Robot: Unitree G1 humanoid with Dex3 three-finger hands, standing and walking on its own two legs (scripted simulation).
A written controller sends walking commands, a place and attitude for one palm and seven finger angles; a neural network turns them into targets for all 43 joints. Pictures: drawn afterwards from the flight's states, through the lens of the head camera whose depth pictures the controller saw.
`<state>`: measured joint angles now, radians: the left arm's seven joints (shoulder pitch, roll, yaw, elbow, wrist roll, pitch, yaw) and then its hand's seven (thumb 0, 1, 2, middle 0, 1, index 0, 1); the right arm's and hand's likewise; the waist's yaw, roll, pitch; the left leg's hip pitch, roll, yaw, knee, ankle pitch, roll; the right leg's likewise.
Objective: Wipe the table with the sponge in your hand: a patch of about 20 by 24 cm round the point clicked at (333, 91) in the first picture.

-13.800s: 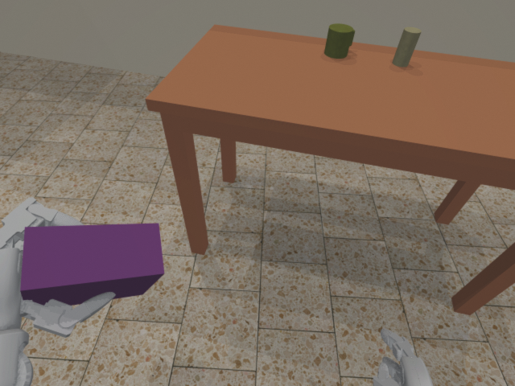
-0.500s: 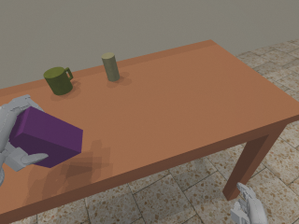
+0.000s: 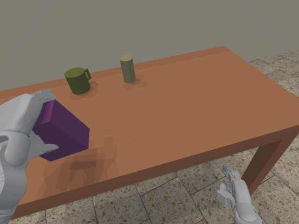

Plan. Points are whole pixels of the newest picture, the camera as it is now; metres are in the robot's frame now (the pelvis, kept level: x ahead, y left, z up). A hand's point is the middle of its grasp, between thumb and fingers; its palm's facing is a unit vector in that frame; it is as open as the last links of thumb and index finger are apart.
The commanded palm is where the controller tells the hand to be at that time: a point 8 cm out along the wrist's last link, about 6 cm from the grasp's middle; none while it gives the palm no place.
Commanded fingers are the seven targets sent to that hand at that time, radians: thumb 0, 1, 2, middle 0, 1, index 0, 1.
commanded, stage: turn the palm down, sponge in hand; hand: left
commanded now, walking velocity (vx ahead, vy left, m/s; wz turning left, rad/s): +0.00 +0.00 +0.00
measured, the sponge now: (59, 137) +0.25 +0.27 +0.15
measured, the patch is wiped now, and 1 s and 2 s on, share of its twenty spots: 0.00 0.00 0.00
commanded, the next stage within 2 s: move the sponge above the wiping area in 0.80 s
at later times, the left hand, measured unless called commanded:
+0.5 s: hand (41, 125) +0.23 +0.28 +0.20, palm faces +0.24 -0.09 -0.97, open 10.4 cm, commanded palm +0.18 +0.28 +0.28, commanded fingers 0.00 0.10 1.30 -1.20 -1.60 -1.20 -1.60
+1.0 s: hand (46, 123) +0.24 +0.27 +0.20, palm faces +0.24 -0.08 -0.97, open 10.4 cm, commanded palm +0.19 +0.27 +0.27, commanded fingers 0.00 0.10 1.30 -1.20 -1.60 -1.20 -1.60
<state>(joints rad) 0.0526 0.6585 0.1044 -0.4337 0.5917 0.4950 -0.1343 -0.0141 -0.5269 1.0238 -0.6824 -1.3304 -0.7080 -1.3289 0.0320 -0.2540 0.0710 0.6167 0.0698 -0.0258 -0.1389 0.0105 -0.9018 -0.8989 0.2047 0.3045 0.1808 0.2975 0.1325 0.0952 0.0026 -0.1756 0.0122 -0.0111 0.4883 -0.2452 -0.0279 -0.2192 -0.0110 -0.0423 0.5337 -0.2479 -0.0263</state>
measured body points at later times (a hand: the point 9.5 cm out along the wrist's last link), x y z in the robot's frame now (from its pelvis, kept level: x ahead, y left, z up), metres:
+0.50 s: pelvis -0.01 +0.00 +0.00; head -0.03 -0.05 +0.45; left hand +0.21 +0.28 +0.26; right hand +0.26 -0.19 -0.06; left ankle +0.02 +0.14 -0.74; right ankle +0.03 -0.10 -0.74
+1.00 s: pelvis -0.01 -0.01 +0.00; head -0.03 -0.06 +0.45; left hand +0.22 +0.27 +0.26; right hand +0.26 -0.19 -0.06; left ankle +0.02 +0.14 -0.74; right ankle +0.03 -0.10 -0.74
